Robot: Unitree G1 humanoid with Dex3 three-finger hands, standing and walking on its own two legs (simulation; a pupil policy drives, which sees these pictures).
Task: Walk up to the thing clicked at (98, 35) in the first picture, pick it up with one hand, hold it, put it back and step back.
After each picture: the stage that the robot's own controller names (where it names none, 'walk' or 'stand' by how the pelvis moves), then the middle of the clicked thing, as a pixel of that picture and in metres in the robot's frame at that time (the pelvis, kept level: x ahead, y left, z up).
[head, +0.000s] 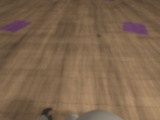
stand; (99, 35) +2.13 -0.17 -0.72
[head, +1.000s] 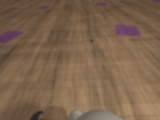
walk; (92, 40) +2.00 +0.15 -0.71
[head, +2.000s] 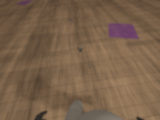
walk; (80, 49) +1.35 +0.35 -0.72
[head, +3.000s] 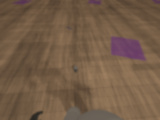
walk; (75, 69) +0.84 +0.28 -0.70
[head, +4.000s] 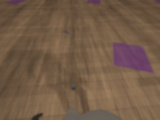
walk; (73, 86) +0.52 +0.21 -0.70
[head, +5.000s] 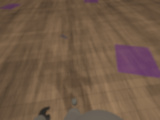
stand; (74, 102) +0.29 +0.19 -0.70
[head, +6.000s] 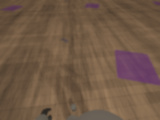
stand; (73, 107) +0.26 +0.18 -0.73
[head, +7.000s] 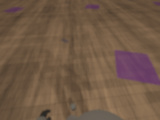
stand; (73, 107) +0.27 +0.19 -0.73
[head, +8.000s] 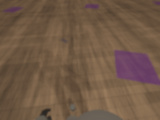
stand; (72, 107) +0.26 +0.20 -0.73
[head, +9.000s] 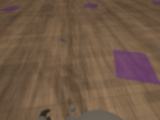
stand; (72, 108) +0.26 +0.20 -0.73
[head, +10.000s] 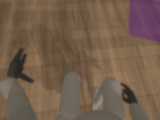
go down; (68, 70) +0.35 +0.20 -0.37
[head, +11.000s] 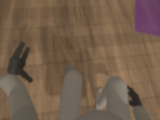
go down; (69, 69) +0.35 +0.20 -0.31
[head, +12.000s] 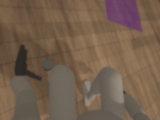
close in; (47, 65) +0.34 +0.23 -0.22
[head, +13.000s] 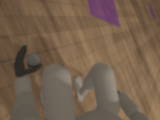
close; (33, 63) +0.36 +0.24 -0.21
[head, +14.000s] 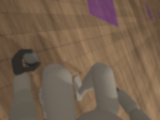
lift; (31, 61) +0.36 +0.25 -0.21
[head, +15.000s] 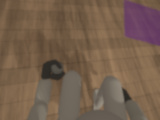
lift; (57, 71) +0.29 +0.24 -0.08
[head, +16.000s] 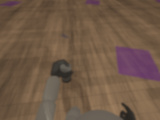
hold; (66, 73) +0.32 +0.18 +0.06
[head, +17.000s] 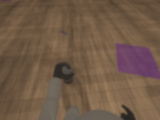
hold; (67, 74) +0.32 +0.17 +0.01
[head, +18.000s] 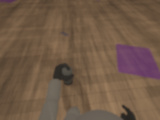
hold; (67, 75) +0.32 +0.17 +0.01
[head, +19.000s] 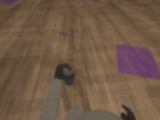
hold; (68, 75) +0.32 +0.17 +0.01
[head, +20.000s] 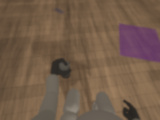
crouch; (65, 70) +0.36 +0.19 -0.05
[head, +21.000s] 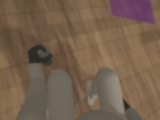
lower; (45, 56) +0.41 +0.25 -0.16
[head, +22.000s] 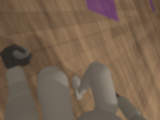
lower; (22, 56) +0.40 +0.28 -0.22
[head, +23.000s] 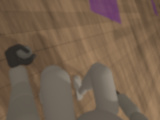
lower; (25, 56) +0.39 +0.28 -0.22
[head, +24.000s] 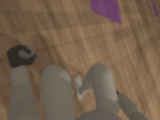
lower; (26, 56) +0.39 +0.28 -0.22
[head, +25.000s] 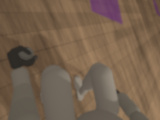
lower; (27, 57) +0.38 +0.28 -0.22
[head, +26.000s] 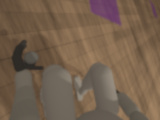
open; (30, 60) +0.37 +0.26 -0.22
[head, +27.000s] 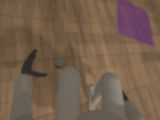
stand; (59, 63) +0.38 +0.23 -0.27
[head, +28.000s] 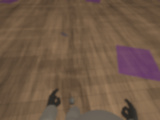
stand; (71, 101) +0.31 +0.18 -0.64
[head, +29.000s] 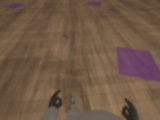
stand; (72, 100) +0.34 +0.19 -0.66
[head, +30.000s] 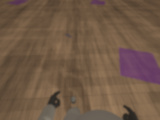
stand; (73, 100) +0.33 +0.19 -0.68
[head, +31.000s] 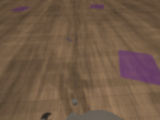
walk; (74, 101) +0.34 +0.19 -0.72
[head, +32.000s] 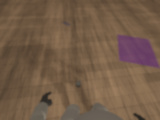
walk; (78, 84) +0.45 +0.12 -0.69
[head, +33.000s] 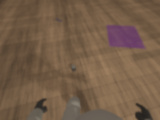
walk; (73, 68) +0.70 +0.28 -0.68
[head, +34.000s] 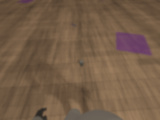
stand; (81, 63) +0.96 +0.21 -0.70
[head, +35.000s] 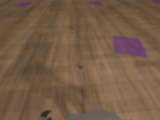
stand; (80, 66) +0.96 +0.20 -0.72
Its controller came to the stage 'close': yes
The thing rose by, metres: 0.71
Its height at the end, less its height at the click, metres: +0.00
